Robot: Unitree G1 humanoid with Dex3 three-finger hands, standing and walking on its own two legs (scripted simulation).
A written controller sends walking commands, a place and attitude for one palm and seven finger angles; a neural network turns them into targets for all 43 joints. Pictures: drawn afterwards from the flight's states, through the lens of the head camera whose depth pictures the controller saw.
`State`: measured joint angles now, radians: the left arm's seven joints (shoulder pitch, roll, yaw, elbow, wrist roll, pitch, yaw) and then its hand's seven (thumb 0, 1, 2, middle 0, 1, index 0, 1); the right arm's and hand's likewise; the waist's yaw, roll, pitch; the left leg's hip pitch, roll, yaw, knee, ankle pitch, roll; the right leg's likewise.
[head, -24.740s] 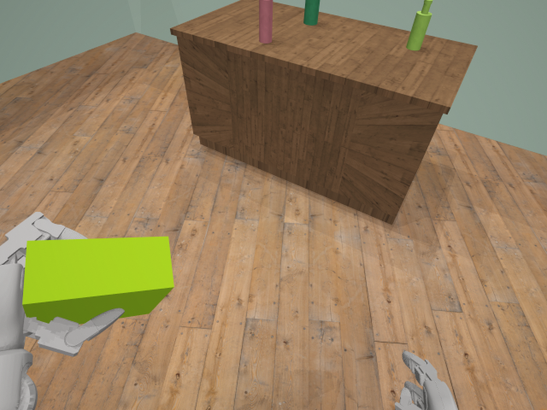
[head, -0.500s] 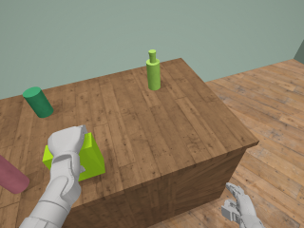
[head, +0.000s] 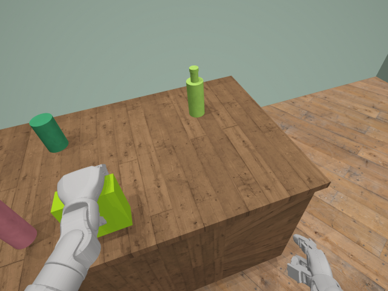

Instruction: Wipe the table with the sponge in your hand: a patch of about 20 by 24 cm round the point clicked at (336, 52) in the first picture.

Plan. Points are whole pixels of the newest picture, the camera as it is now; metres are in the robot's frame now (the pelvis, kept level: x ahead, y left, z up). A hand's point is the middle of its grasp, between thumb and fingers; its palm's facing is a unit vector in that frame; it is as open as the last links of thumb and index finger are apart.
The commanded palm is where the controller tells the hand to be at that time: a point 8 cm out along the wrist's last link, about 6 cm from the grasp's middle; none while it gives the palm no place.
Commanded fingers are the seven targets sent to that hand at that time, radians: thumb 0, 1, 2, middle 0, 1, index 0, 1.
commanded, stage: move the sponge above the wiping area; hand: left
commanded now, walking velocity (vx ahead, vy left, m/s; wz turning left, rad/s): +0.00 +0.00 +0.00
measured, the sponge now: (99, 214) +0.27 +0.28 -0.01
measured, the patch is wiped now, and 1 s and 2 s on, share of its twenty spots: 0.00 0.00 0.15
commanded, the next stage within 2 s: lower the sponge onto the table in 0.06 s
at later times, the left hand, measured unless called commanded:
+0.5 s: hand (95, 197) +0.28 +0.27 +0.04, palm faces -0.06 -0.10 -0.99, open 10.1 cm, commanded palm +0.26 +0.27 +0.11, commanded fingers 0.00 0.10 1.30 -1.20 -1.60 -1.20 -1.60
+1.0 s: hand (101, 200) +0.29 +0.27 +0.02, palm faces -0.06 -0.10 -0.99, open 10.1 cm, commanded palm +0.26 +0.26 +0.08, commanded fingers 0.00 0.10 1.30 -1.20 -1.60 -1.20 -1.60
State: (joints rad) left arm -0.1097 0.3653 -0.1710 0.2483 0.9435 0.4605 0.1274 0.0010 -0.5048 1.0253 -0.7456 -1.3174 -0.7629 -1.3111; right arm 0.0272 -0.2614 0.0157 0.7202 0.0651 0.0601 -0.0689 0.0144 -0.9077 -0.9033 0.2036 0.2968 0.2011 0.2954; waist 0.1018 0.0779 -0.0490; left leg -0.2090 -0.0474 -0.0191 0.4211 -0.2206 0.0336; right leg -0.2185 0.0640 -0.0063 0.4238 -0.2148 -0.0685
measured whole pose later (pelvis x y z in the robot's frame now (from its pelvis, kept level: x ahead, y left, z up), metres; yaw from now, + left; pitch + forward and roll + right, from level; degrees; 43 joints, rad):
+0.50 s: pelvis +0.00 +0.00 +0.00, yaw +0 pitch +1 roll +0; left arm -0.14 0.37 -0.16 0.28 0.95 0.43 0.10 0.00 -0.50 1.03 -0.75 -1.32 -0.76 -1.31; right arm 0.03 -0.26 0.02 0.72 0.06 0.06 -0.08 0.01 -0.91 -0.90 0.20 0.30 0.20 0.30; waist 0.10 0.08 -0.05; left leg -0.21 -0.04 -0.02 0.42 -0.21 0.03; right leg -0.22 0.07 -0.01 0.42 -0.21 -0.07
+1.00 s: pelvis +0.00 +0.01 +0.00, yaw +0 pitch +2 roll +0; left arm -0.12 0.33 -0.17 0.33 0.97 0.39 0.18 0.00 -0.50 1.03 -0.74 -1.32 -0.76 -1.31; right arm 0.06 -0.25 0.00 0.72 0.06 0.05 -0.06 0.01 -0.91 -0.90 0.20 0.30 0.20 0.30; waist 0.09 0.07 -0.07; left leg -0.26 -0.05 -0.01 0.45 -0.23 0.04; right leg -0.26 0.06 0.00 0.44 -0.22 -0.06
